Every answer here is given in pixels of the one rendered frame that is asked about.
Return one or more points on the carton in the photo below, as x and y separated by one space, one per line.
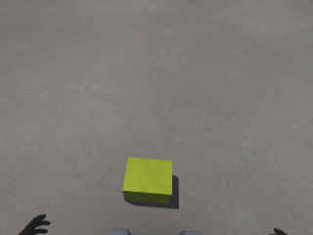
147 181

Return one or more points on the robot left hand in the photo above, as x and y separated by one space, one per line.
37 221

